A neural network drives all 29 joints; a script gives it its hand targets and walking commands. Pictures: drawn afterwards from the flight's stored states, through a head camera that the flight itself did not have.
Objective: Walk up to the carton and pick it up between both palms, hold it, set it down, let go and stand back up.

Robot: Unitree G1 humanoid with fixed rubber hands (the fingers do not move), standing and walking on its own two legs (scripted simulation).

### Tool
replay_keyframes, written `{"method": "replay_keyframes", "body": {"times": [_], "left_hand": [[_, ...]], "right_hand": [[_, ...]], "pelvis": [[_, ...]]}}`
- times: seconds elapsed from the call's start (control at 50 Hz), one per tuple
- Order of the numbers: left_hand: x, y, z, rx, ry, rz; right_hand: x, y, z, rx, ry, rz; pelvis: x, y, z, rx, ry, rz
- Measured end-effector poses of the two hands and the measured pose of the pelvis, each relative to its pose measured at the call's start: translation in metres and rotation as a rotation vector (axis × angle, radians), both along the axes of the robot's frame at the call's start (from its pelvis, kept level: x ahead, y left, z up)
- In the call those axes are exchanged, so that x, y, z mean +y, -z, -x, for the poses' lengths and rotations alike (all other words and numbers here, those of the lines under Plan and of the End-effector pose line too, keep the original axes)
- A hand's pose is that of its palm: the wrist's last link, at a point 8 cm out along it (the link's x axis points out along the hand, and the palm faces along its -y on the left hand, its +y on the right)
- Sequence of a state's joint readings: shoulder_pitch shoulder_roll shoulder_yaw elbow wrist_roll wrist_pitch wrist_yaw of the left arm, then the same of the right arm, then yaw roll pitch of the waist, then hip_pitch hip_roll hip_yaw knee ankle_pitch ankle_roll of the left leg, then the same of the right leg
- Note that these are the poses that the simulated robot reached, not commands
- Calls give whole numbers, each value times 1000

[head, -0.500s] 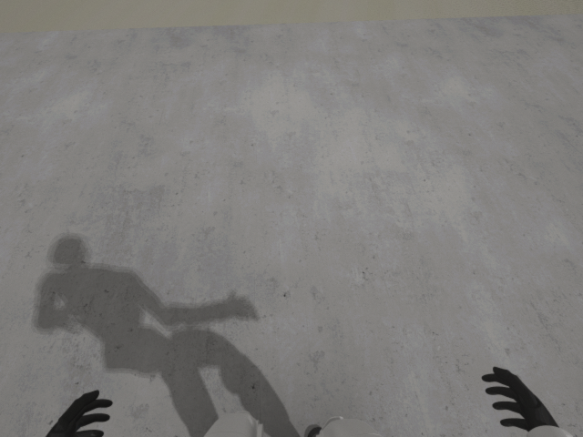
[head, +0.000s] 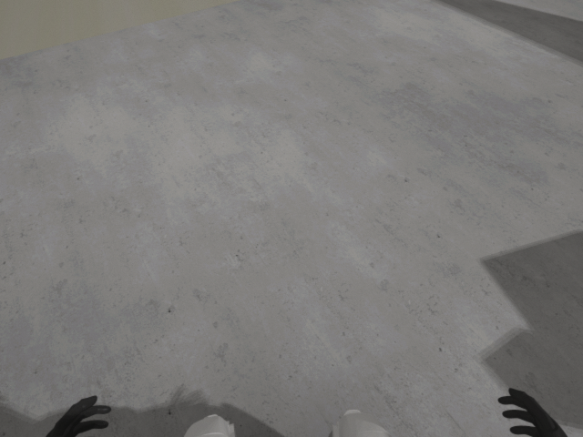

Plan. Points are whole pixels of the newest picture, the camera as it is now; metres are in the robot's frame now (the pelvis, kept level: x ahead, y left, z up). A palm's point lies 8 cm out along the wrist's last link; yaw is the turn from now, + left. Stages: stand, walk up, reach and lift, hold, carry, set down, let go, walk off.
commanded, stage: walk up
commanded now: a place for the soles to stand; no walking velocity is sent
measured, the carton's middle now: out of the picture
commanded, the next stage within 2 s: none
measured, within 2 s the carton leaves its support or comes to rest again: neither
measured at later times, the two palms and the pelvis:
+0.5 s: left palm (196, 351) +0.24 +0.15 -0.07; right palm out of the picture -0.04 -0.45 -0.06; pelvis +0.00 -0.09 +0.00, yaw -23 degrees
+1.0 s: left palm (317, 293) +0.34 -0.04 -0.08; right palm out of the picture -0.14 -0.50 -0.04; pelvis +0.03 -0.18 +0.00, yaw -43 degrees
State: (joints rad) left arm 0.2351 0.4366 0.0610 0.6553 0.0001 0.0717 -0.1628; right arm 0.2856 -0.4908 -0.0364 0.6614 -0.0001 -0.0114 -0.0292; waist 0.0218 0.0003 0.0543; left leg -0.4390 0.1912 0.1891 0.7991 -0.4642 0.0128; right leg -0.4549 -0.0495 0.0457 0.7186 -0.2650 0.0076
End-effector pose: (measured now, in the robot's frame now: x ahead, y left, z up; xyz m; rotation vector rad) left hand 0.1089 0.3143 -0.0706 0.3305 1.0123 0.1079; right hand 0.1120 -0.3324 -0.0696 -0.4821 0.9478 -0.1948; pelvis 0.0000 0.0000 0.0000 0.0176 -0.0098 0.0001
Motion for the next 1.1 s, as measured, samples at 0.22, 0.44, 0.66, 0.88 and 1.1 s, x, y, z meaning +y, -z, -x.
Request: {"method": "replay_keyframes", "body": {"times": [0.22, 0.44, 0.66, 0.88, 1.1], "left_hand": [[-56, 5, -60, -13, 177, 35], [-152, -1, -123, -67, 389, 15], [-219, 6, -164, -42, 527, 60], [-328, 3, -209, -97, 720, 55], [-409, 9, -249, -50, 843, 80]], "right_hand": [[-42, -16, 75, 3, 162, 38], [-110, -6, 152, 4, 393, 45], [-129, -33, 189, -46, 517, 94], [-163, -16, 250, -21, 720, 73], [-164, -38, 283, 12, 856, 103]], "pelvis": [[-27, -5, 3, 16, 172, 36], [-84, 4, 2, 14, 378, 6], [-112, -4, -10, 19, 528, 18], [-170, 5, -15, 10, 713, 16], [-210, -5, -41, 31, 853, 17]]}}
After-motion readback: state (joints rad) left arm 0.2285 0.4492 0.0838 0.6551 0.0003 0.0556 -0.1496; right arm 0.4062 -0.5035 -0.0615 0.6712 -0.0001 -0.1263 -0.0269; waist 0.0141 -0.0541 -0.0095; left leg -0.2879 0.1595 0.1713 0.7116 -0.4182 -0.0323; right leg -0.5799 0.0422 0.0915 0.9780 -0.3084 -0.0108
